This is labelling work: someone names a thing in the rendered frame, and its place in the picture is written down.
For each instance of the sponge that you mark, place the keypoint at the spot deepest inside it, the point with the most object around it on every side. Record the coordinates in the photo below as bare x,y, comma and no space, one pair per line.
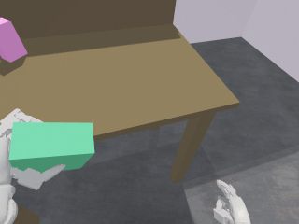
42,145

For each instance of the table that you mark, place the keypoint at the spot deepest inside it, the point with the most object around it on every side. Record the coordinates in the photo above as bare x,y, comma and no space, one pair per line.
121,65

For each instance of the right robot hand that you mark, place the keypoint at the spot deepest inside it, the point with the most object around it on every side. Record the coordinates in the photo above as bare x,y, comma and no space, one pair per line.
235,209

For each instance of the left robot hand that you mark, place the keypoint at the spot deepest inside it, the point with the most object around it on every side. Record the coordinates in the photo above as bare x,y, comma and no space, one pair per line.
29,178

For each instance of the robot left forearm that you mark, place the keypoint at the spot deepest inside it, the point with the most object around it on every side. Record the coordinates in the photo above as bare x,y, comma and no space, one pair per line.
8,207

